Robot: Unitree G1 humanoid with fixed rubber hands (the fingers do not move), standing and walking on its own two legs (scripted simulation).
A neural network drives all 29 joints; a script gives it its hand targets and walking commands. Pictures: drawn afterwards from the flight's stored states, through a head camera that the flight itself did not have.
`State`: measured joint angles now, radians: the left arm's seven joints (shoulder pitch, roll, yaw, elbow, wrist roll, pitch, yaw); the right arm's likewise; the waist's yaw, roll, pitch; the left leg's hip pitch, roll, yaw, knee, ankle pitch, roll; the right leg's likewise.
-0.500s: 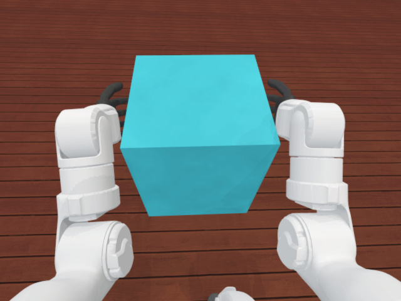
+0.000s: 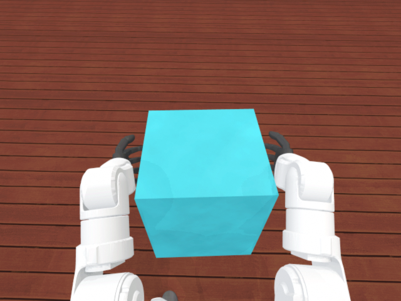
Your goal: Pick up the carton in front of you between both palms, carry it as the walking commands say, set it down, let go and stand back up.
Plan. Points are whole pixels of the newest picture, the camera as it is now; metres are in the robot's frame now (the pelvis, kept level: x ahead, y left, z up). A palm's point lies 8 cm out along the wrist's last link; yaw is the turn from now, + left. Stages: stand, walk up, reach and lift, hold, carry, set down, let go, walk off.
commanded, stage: carry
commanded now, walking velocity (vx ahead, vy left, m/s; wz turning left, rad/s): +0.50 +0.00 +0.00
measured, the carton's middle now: (202, 186) +0.34 -0.01 +0.02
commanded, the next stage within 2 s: none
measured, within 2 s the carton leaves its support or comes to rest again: neither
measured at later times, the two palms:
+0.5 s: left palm (143, 86) +0.59 +0.13 +0.09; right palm (262, 86) +0.59 -0.17 +0.09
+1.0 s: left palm (143, 33) +0.89 +0.16 +0.08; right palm (234, 30) +0.89 -0.14 +0.09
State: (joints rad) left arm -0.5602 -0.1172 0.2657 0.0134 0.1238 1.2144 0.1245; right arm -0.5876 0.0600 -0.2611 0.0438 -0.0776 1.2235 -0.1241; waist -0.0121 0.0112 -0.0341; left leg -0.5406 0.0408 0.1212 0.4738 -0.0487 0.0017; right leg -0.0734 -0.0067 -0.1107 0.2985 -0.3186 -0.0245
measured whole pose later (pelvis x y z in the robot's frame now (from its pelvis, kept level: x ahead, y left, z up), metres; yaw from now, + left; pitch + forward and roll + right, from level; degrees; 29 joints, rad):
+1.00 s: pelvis +0.63 +0.01 -0.02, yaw -1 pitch +3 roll +0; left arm -0.17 -0.12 0.11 -0.33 0.11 1.22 0.09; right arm -0.17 0.13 -0.11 -0.32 -0.12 1.21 -0.09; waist 0.00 -0.04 -0.15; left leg -0.47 0.05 0.22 0.50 -0.07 0.06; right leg -0.04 -0.11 -0.16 0.55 -0.46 0.05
